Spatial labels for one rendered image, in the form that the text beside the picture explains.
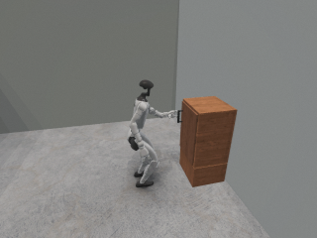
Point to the robot left hand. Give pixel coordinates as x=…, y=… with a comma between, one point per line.
x=171, y=114

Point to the robot right forearm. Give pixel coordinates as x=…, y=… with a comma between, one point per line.
x=137, y=136

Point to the right robot thigh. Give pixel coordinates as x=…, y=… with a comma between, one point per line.
x=152, y=153

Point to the robot left forearm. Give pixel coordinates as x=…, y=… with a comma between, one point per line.
x=161, y=115

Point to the robot right hand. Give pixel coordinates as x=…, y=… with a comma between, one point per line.
x=144, y=153

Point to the handle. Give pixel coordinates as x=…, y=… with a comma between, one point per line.
x=178, y=115

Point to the right robot upper arm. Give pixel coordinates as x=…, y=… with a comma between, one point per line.
x=142, y=107

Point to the cupboard door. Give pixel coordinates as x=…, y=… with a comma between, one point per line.
x=188, y=131

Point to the left robot upper arm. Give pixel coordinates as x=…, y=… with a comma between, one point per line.
x=151, y=110

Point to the left robot shin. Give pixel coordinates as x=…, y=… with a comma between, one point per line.
x=143, y=166

